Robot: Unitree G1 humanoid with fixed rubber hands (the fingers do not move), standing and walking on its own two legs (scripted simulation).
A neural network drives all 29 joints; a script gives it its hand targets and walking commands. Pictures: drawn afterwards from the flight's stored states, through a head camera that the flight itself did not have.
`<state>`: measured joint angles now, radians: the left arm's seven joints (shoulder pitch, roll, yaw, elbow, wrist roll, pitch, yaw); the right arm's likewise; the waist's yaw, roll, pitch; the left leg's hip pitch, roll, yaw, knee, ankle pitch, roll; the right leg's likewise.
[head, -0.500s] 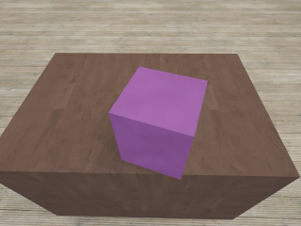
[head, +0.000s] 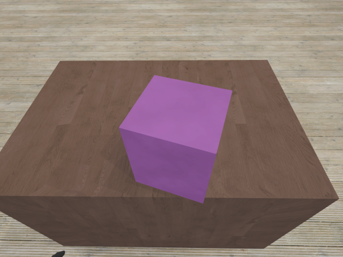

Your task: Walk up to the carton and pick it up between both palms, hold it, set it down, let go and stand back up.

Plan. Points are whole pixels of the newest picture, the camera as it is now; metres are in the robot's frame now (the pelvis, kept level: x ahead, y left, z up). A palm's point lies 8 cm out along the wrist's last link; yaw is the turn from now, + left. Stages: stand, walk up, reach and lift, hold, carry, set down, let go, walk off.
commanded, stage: walk up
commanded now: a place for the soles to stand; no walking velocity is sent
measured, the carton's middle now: (179, 140) +0.42 +0.01 +0.01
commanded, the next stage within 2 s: reach and lift in 0.02 s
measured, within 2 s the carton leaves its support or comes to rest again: neither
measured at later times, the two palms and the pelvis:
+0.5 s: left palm (63, 240) +0.19 +0.29 -0.08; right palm out of the picture +0.13 -0.28 -0.06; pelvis +0.00 +0.03 -0.01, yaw -2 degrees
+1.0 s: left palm (60, 241) +0.18 +0.28 -0.05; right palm out of the picture +0.13 -0.22 -0.05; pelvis +0.00 +0.03 +0.00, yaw -3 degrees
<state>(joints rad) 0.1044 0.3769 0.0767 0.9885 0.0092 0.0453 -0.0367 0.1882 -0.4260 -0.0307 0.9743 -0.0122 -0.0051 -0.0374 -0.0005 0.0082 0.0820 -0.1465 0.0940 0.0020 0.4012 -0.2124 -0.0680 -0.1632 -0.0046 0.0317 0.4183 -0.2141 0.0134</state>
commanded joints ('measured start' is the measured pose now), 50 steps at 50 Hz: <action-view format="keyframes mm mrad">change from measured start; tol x4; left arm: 1 -25 209 42 -62 0 -15 7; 2 -463 197 21 -427 16 189 40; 3 -365 173 10 -438 39 299 61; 5 -309 127 -6 -538 64 411 50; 9 -156 113 52 -604 121 471 21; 13 -43 93 103 -580 146 464 30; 22 -139 38 46 -686 97 417 45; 31 -49 5 -13 -762 15 350 58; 50 67 82 14 -833 -86 162 -1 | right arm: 1 0 -207 -52 -52 0 -15 -9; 2 -437 -47 -169 -131 -112 -141 55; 3 -333 -124 -216 -108 -92 -142 102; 5 -277 -189 -228 -123 -63 -125 131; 10 -145 -171 -165 -147 2 -120 92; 20 -164 -89 -144 -331 8 -79 79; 31 -37 -24 -193 -453 -16 -73 67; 50 135 225 -106 -796 12 -71 -59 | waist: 1 5 -17 -65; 3 -75 -61 37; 6 -92 -69 -134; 11 -45 -65 -187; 19 1 -46 -33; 28 -32 50 -35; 50 27 -16 -3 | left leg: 1 -4 57 -27 -61 72 106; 2 -138 -75 112 96 -222 38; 3 -127 -86 121 120 -266 56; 7 43 -77 142 220 -82 23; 13 66 -117 111 152 106 13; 20 116 -115 126 50 38 17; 30 137 -92 108 -21 87 -20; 50 136 -107 159 -119 46 27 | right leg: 1 7 -86 66 -76 105 -71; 2 -122 36 -99 19 -188 -15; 3 -150 26 -93 36 -209 -41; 5 -139 21 -95 85 -77 -44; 10 37 15 -85 122 279 -13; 13 92 20 -69 104 384 -6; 18 45 35 -69 26 219 1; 22 44 45 -78 -5 161 -4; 50 77 27 -54 -145 43 18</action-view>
